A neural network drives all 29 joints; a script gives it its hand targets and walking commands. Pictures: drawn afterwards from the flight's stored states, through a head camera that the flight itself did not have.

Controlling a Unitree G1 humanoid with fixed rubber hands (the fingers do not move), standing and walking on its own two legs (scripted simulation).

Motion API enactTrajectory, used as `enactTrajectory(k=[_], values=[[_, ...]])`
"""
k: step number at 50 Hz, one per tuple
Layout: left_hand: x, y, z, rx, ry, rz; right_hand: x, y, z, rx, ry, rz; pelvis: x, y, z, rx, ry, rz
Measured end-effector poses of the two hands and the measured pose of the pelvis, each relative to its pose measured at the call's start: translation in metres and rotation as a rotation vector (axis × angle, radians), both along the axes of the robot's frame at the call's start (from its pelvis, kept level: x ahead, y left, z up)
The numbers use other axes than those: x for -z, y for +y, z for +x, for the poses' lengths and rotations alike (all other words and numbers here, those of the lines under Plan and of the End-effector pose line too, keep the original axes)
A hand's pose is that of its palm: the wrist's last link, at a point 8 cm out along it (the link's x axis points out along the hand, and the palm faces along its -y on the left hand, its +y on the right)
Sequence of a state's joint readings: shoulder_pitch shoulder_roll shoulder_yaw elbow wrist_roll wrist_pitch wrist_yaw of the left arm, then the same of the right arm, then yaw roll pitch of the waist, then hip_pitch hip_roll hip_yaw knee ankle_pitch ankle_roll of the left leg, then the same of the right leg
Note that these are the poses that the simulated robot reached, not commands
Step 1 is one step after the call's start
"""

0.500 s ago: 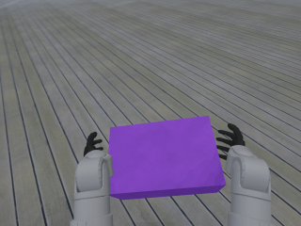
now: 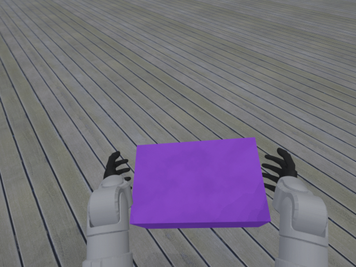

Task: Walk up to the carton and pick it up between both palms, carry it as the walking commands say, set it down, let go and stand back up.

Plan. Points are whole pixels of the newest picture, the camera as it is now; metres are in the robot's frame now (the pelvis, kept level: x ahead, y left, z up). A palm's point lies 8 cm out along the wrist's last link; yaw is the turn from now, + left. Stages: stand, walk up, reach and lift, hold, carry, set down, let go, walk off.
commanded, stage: carry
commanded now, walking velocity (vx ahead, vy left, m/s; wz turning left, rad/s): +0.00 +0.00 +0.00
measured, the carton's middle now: (197, 186) +0.34 -0.01 -0.01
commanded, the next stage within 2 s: none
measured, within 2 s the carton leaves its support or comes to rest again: neither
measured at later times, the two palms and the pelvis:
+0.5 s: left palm (81, 231) +0.20 +0.22 +0.05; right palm (272, 231) +0.20 -0.13 +0.07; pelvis -0.09 +0.05 -0.03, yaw +2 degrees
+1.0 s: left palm out of the picture +0.10 +0.34 +0.11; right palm out of the picture +0.08 -0.01 +0.09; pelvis -0.22 +0.17 +0.01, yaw -3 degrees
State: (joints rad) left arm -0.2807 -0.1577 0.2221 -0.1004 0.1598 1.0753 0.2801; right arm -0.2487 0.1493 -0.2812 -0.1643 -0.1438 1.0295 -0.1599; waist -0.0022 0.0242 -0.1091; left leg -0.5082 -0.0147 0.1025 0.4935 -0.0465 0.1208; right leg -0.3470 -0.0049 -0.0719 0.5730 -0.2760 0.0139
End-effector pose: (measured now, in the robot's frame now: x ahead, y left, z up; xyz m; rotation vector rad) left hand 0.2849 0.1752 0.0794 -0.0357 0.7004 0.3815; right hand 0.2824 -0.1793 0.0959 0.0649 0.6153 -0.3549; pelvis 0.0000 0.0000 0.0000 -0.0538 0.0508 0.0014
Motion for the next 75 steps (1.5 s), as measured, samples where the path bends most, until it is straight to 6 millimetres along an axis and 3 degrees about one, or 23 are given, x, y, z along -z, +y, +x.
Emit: enactTrajectory(k=[4, 13, 16, 22, 24, 27, 30, 33, 36, 39, 42, 44, 47, 51, 59, 62, 70, 75], values=[[0.006, 0.007, -0.021, 0.044, 0.023, -0.032, 0.006, 0.003, -0.015, 0.003, 0.022, 0.013, 0.0, 0.007, -0.009, 0.0, -0.011, 0.001], [-0.03, 0.029, -0.054, -0.123, -0.009, 0.142, -0.012, 0.036, -0.033, -0.068, 0.006, 0.001, -0.01, 0.016, -0.046, -0.014, -0.014, -0.017], [-0.032, 0.039, -0.068, -0.173, -0.03, 0.15, -0.017, 0.048, -0.042, -0.11, -0.002, -0.036, -0.007, 0.018, -0.054, -0.011, -0.026, -0.016], [0.009, 0.047, -0.077, -0.037, -0.017, 0.024, 0.005, 0.05, -0.068, -0.07, 0.014, -0.08, 0.021, 0.034, -0.07, -0.014, -0.093, -0.035], [0.024, 0.047, -0.081, 0.059, 0.004, 0.025, 0.018, 0.046, -0.079, -0.038, 0.025, -0.076, 0.029, 0.043, -0.083, -0.02, -0.098, -0.041], [0.029, 0.052, -0.102, 0.106, 0.019, 0.031, 0.035, 0.048, -0.093, -0.019, 0.03, -0.035, 0.031, 0.06, -0.113, -0.051, -0.08, -0.023], [0.046, 0.071, -0.131, 0.057, 0.046, 0.027, 0.056, 0.066, -0.114, -0.073, 0.068, -0.013, 0.028, 0.075, -0.137, 0.007, -0.064, 0.034], [0.073, 0.094, -0.152, 0.094, 0.144, 0.004, 0.081, 0.084, -0.146, -0.11, 0.194, -0.039, 0.017, 0.091, -0.147, 0.013, -0.022, 0.043], [0.07, 0.11, -0.159, 0.102, 0.082, -0.025, 0.092, 0.103, -0.172, -0.099, 0.247, -0.092, 0.019, 0.111, -0.168, -0.007, -0.015, 0.032], [0.054, 0.128, -0.162, 0.072, 0.034, 0.049, 0.085, 0.127, -0.189, -0.071, 0.256, -0.096, 0.007, 0.128, -0.189, 0.028, -0.027, 0.023], [0.02, 0.143, -0.17, -0.062, -0.059, 0.051, 0.062, 0.15, -0.202, -0.021, 0.202, -0.036, -0.004, 0.141, -0.2, 0.029, 0.001, 0.003], [-0.003, 0.153, -0.166, -0.103, -0.12, 0.045, 0.046, 0.161, -0.198, -0.021, 0.161, -0.016, -0.008, 0.148, -0.208, 0.03, 0.021, 0.005], [-0.024, 0.164, -0.167, -0.029, -0.172, 0.072, 0.019, 0.169, -0.192, -0.048, 0.074, -0.047, -0.011, 0.157, -0.217, 0.04, 0.061, 0.018], [-0.025, 0.168, -0.198, 0.07, -0.176, -0.004, 0.001, 0.165, -0.215, -0.013, -0.011, -0.038, -0.009, 0.169, -0.229, 0.055, 0.082, 0.04], [0.009, 0.166, -0.294, 0.128, -0.048, -0.057, 0.029, 0.159, -0.321, 0.023, 0.088, 0.005, -0.007, 0.176, -0.277, 0.038, -0.01, 0.033], [0.015, 0.168, -0.322, 0.13, -0.007, -0.033, 0.033, 0.161, -0.351, 0.025, 0.127, 0.01, -0.009, 0.178, -0.297, 0.032, -0.021, 0.022], [-0.009, 0.184, -0.371, 0.079, -0.069, 0.035, 0.011, 0.18, -0.379, -0.047, 0.06, -0.049, -0.013, 0.183, -0.36, 0.042, -0.033, 0.005], [0.001, 0.191, -0.389, 0.109, -0.131, -0.039, 0.005, 0.185, -0.399, -0.06, 0.008, -0.123, 0.004, 0.19, -0.384, 0.028, -0.07, 0.002]])
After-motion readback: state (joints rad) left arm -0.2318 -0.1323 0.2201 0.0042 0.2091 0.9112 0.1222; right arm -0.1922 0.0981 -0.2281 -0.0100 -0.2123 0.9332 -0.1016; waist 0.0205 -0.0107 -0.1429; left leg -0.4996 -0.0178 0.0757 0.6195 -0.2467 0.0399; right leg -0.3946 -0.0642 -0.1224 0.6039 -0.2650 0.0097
